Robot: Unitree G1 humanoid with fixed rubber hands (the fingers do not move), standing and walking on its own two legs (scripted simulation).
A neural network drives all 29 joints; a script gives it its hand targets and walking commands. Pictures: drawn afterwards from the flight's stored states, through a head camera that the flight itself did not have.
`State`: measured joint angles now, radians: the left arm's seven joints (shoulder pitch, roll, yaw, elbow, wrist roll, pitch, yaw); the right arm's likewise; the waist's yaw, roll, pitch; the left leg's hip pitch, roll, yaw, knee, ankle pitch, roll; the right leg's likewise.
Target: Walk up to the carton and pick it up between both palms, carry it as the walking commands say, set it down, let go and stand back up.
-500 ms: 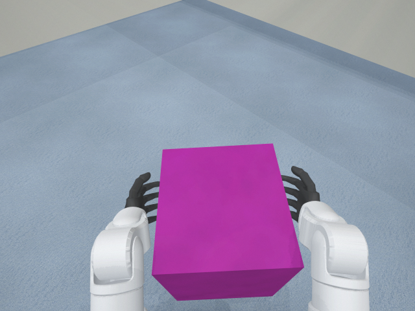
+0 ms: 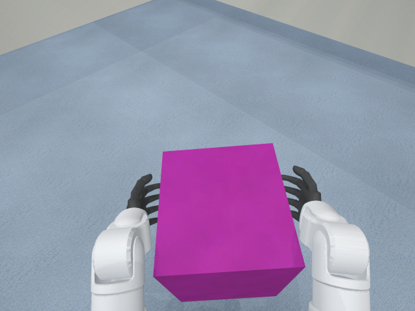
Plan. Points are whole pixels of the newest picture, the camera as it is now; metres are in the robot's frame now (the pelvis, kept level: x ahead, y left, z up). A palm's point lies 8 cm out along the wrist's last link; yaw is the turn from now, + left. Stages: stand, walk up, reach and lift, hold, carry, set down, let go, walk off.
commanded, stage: carry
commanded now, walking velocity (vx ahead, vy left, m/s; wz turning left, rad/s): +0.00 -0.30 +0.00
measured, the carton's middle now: (223, 228) +0.28 -0.01 +0.00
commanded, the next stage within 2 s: none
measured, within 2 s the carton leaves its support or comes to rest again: neither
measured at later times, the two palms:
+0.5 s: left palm (263, 249) +0.21 -0.07 +0.08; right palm out of the picture +0.21 -0.36 +0.07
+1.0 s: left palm (332, 288) +0.15 -0.15 +0.10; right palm out of the picture +0.17 -0.44 +0.11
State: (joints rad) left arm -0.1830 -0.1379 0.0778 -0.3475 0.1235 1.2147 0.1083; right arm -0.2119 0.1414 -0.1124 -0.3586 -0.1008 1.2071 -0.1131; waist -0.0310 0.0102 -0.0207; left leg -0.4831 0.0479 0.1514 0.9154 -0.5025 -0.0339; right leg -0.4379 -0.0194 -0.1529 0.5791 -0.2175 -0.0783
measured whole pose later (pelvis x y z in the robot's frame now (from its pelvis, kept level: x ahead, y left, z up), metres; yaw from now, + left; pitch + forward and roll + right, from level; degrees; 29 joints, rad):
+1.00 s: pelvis -0.11 -0.30 +0.01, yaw +1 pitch +2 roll +2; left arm -0.21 -0.14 0.12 -0.24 0.13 1.25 0.11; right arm -0.22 0.14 -0.11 -0.22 -0.13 1.19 -0.10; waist 0.02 -0.03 -0.11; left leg -0.26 0.04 0.11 0.49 -0.35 0.01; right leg -0.31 0.06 -0.22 0.31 -0.07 -0.06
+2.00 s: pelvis -0.14 -0.28 +0.01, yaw +1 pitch +3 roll +0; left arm -0.20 -0.14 0.11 -0.22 0.14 1.22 0.10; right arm -0.22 0.14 -0.12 -0.21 -0.13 1.18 -0.10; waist 0.00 -0.01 -0.12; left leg -0.30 -0.02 0.09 0.51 -0.27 0.04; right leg -0.39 0.00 -0.07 0.49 -0.15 -0.04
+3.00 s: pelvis -0.13 -0.26 +0.01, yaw +8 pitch -5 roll -1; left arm -0.19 -0.14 0.07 0.19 0.21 0.74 0.07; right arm -0.14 0.13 -0.16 0.07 -0.22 0.75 -0.05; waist -0.09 0.03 0.02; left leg -0.11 -0.07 -0.03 0.44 -0.25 0.06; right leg -0.16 0.02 0.05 0.40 -0.17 0.01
